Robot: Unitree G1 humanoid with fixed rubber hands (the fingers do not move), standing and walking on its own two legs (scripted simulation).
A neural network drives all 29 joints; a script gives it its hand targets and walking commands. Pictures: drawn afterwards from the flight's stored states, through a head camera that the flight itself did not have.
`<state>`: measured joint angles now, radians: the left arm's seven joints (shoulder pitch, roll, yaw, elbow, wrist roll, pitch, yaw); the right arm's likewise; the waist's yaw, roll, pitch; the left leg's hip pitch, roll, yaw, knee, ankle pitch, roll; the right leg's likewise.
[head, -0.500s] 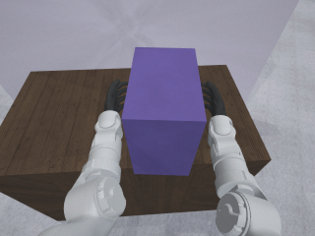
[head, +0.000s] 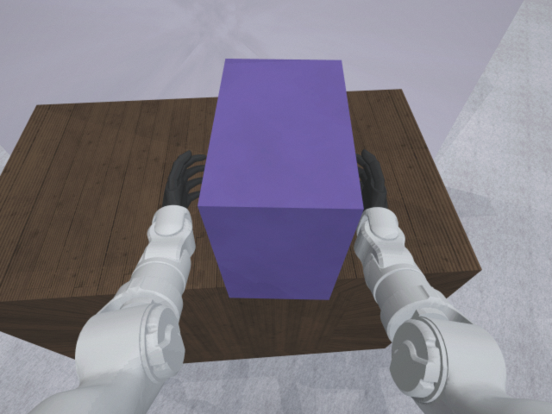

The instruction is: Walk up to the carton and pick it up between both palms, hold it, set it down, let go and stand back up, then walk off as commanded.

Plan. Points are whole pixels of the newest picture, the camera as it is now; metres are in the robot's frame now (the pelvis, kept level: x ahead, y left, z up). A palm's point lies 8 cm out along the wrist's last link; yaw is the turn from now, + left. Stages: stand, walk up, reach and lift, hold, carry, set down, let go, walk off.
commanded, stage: set down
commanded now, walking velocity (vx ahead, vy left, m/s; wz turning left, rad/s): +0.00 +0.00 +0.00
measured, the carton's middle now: (281, 188) +0.46 +0.04 +0.03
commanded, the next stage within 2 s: none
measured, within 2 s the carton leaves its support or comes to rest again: neither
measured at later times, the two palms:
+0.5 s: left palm (160, 233) +0.37 +0.20 +0.05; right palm (399, 246) +0.36 -0.13 +0.04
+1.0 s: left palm (147, 294) +0.29 +0.21 +0.03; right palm (433, 307) +0.28 -0.16 +0.03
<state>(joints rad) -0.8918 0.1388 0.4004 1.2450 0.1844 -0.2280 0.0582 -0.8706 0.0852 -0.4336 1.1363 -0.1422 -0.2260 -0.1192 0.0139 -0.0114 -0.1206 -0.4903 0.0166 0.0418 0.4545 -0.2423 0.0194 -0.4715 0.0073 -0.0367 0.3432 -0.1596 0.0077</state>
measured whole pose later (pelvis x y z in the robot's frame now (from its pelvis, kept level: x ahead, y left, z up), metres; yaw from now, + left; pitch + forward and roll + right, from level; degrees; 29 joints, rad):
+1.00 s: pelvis -0.07 -0.01 +0.00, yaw +0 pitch +8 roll -1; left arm -0.58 0.19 0.14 1.11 -0.08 -0.27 0.05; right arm -0.45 -0.04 -0.11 0.87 0.17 -0.21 -0.12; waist 0.02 -0.01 -0.11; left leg -0.45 0.02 0.04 0.51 -0.20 0.02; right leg -0.45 0.01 -0.04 0.43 -0.12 -0.01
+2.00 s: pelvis -0.06 -0.01 +0.00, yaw +1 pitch -3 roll +0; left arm 0.22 0.18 0.04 0.20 -0.08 0.01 0.04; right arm 0.30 -0.04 -0.02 0.12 0.13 -0.06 -0.08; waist 0.02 -0.01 0.03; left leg -0.16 0.01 0.04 0.42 -0.21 0.02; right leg -0.18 0.01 -0.04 0.39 -0.16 -0.01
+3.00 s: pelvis -0.04 -0.01 +0.00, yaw +1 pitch -3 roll +0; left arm 0.26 0.18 0.04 0.31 -0.08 0.10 0.03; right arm 0.26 -0.08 -0.02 0.49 0.03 -0.14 -0.03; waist 0.02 -0.01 0.06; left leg -0.13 0.01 0.04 0.40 -0.22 0.01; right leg -0.15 0.00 -0.04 0.37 -0.17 -0.01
